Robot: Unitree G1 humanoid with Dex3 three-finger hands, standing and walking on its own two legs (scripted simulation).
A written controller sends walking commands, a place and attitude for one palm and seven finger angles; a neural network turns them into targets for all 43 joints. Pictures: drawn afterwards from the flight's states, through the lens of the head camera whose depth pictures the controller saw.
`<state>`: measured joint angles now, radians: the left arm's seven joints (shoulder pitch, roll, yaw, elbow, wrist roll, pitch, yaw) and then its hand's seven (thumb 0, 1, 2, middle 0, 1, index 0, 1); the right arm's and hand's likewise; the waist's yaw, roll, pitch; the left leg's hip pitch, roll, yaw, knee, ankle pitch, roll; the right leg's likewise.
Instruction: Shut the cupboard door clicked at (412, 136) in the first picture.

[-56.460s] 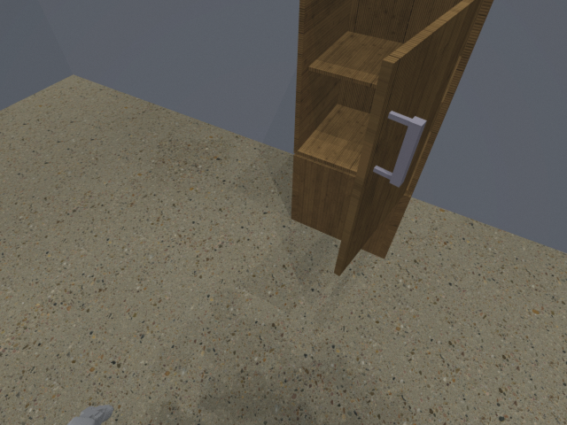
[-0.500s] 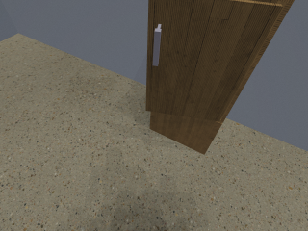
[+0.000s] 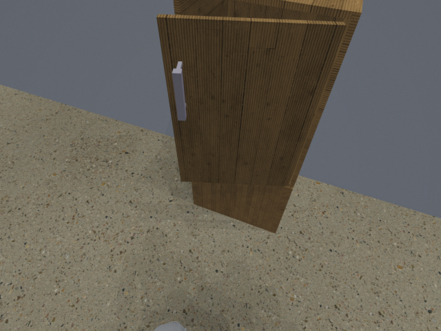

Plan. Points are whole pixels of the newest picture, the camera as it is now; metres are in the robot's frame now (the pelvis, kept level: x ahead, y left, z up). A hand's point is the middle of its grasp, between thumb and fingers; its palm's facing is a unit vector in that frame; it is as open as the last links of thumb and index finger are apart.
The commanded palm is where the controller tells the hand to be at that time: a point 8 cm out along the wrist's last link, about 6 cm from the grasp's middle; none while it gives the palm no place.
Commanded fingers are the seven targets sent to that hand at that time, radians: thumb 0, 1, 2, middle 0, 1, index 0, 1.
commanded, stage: take the last steps up to it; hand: left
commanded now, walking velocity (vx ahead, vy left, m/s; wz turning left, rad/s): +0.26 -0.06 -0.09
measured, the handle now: (181, 91) +0.65 +0.14 +0.07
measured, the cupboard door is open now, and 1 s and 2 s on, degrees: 19 19 19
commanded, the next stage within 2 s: come to a stop and stand still in 0.36 s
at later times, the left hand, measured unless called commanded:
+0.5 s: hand (161, 285) +0.25 +0.15 -0.17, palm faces -0.02 -0.98 -0.22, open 7.4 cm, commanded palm none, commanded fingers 0.00 0.90 0.90 -0.20 -0.30 -0.20 -0.30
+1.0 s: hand (164, 286) +0.25 +0.14 -0.18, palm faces +0.01 -0.96 -0.27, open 7.4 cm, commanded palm none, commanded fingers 0.00 0.90 0.90 -0.20 -0.30 -0.20 -0.30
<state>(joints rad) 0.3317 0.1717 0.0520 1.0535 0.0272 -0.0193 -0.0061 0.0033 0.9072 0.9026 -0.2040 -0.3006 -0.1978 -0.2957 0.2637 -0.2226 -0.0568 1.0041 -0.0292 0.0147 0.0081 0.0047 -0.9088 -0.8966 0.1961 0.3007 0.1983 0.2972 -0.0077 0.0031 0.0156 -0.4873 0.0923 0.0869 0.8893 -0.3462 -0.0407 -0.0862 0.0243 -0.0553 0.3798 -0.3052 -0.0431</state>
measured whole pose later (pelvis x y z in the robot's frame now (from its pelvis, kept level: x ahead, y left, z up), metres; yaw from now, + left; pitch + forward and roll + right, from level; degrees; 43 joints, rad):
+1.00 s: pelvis +0.18 -0.06 -0.01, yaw -2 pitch +0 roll +1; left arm 0.22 0.22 0.03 0.93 0.02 0.03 0.03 0.00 0.91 0.90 -0.20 -0.30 -0.20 -0.30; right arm 0.13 -0.19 -0.04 0.92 -0.02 0.02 -0.03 0.00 -0.91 -0.90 0.20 0.30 0.20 0.30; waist 0.03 0.00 0.08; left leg -0.34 0.04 0.07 0.58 -0.23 0.00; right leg -0.25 -0.01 0.00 0.60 -0.31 0.00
